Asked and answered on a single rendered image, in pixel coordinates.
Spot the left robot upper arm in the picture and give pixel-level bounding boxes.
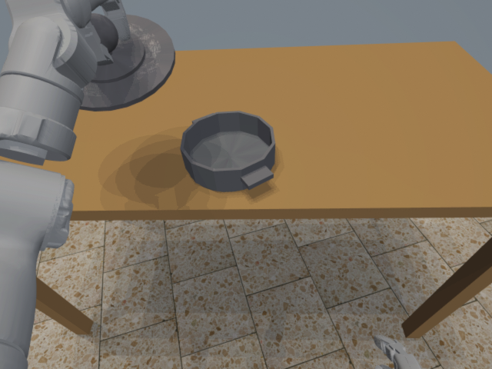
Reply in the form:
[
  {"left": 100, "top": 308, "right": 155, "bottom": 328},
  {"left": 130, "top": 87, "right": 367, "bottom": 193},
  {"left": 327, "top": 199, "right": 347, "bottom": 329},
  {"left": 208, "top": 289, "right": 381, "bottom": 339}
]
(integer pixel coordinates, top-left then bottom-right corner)
[{"left": 0, "top": 160, "right": 75, "bottom": 369}]

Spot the robot right hand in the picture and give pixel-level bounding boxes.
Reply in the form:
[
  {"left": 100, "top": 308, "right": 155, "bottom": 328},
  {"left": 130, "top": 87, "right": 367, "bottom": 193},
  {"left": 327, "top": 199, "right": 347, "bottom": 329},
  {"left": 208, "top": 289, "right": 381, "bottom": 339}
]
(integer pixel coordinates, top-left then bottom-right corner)
[{"left": 374, "top": 335, "right": 421, "bottom": 369}]

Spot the pot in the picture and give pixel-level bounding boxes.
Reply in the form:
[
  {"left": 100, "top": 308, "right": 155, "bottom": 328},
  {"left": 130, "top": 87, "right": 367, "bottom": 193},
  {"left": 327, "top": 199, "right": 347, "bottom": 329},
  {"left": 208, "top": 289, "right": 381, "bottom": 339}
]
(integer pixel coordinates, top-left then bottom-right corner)
[{"left": 180, "top": 111, "right": 275, "bottom": 192}]

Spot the robot left forearm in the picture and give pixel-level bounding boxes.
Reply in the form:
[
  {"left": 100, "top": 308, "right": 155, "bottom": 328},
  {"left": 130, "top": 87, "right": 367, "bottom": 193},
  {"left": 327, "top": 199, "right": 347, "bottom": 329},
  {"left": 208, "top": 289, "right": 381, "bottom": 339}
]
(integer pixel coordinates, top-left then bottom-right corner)
[{"left": 0, "top": 0, "right": 97, "bottom": 166}]

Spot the table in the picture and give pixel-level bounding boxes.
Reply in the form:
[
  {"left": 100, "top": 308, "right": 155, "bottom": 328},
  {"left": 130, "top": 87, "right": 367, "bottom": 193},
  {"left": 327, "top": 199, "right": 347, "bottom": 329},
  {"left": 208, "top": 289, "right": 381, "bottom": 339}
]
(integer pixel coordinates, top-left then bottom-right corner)
[{"left": 0, "top": 41, "right": 492, "bottom": 338}]

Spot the knob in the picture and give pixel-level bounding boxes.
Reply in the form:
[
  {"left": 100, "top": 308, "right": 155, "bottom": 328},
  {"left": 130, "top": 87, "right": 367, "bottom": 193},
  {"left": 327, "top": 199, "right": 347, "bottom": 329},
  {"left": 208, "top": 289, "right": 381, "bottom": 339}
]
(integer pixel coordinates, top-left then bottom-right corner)
[{"left": 90, "top": 13, "right": 118, "bottom": 53}]

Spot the robot left hand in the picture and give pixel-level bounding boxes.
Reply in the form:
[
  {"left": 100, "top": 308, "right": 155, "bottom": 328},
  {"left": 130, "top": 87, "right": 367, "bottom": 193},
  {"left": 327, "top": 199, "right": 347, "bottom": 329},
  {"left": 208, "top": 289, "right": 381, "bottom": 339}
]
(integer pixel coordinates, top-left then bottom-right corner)
[{"left": 85, "top": 0, "right": 131, "bottom": 65}]

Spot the lid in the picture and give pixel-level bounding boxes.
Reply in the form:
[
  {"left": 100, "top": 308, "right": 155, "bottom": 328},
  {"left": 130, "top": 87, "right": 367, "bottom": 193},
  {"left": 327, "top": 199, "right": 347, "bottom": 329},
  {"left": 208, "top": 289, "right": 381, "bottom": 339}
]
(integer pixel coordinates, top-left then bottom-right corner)
[{"left": 79, "top": 15, "right": 175, "bottom": 111}]

